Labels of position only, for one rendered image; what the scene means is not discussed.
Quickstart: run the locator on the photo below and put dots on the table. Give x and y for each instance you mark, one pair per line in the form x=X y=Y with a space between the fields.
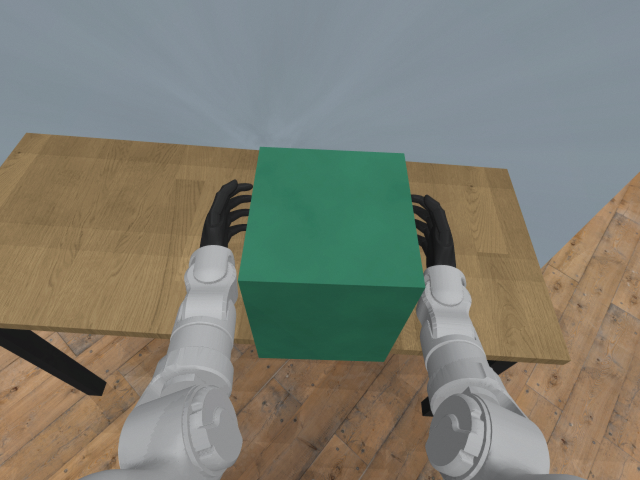
x=96 y=236

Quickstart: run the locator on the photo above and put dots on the robot left forearm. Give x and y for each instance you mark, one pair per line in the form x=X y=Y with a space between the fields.
x=203 y=334

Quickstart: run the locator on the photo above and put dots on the robot right forearm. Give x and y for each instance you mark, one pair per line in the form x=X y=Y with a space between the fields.
x=453 y=355

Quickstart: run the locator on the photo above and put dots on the carton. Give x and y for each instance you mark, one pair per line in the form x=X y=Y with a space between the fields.
x=331 y=266

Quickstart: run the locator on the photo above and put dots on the right robot upper arm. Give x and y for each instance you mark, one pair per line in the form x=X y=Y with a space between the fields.
x=471 y=438

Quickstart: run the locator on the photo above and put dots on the left robot upper arm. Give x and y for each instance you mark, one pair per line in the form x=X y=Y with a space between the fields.
x=191 y=434

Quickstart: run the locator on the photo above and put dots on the robot left hand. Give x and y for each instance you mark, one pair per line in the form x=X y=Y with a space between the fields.
x=216 y=230

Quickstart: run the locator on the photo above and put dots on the robot right hand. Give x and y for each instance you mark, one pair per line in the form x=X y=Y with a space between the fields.
x=438 y=243

